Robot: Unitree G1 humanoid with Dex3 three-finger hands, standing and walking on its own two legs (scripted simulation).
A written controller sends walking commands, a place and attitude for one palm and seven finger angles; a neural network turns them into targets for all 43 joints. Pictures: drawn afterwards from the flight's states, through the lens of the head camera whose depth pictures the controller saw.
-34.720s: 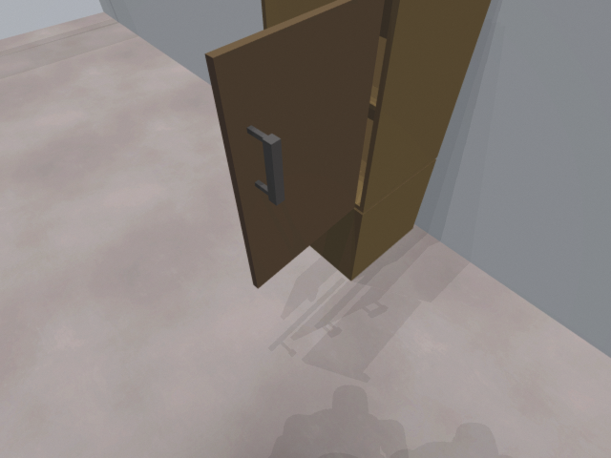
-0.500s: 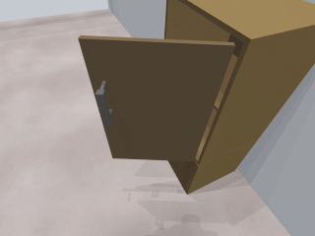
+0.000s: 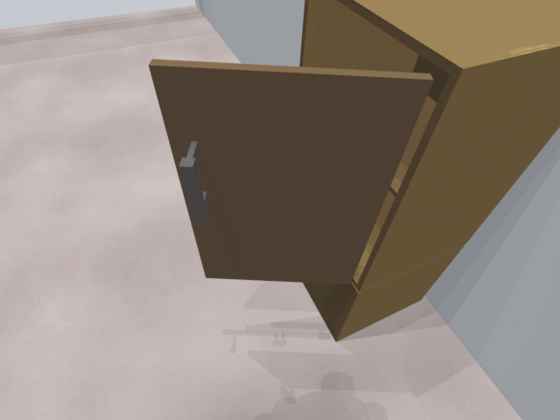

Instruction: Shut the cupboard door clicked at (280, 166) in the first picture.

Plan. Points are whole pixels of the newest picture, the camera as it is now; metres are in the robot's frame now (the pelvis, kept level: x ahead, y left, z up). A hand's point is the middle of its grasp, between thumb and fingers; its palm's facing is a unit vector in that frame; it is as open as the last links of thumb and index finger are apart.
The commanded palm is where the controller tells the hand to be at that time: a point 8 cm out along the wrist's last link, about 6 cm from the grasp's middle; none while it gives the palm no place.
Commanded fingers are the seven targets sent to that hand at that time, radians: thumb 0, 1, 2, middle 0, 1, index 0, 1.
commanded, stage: look again from close up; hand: left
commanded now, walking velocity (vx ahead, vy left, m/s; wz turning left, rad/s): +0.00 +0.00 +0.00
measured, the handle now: (196, 183) +0.47 +0.18 +0.05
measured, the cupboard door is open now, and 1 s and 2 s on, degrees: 63 63 63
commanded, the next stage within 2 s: raise the hand and make a fist in 0.02 s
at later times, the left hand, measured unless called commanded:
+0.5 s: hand out of the picture +0.12 +0.20 -0.06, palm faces +0.05 -1.00 -0.02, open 6.4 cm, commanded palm +0.10 +0.25 -0.04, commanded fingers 0.00 0.90 0.90 -0.55 -0.68 -0.55 -0.68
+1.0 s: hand (130, 393) +0.15 +0.20 -0.01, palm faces +0.05 -1.00 -0.04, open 4.0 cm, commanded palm +0.12 +0.25 +0.00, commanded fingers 0.00 0.90 0.90 -1.01 -1.18 -1.01 -1.18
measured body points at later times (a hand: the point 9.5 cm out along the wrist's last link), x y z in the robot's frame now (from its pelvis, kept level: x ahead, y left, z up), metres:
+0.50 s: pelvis -0.06 -0.02 -0.10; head -0.01 -0.02 +0.35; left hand +0.12 +0.25 -0.06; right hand +0.17 -0.26 -0.15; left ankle +0.01 +0.12 -0.74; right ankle -0.04 -0.13 -0.74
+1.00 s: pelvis -0.04 +0.00 -0.07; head +0.00 +0.00 +0.37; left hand +0.14 +0.26 +0.00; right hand +0.13 -0.24 -0.15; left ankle +0.01 +0.12 -0.74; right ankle -0.04 -0.13 -0.74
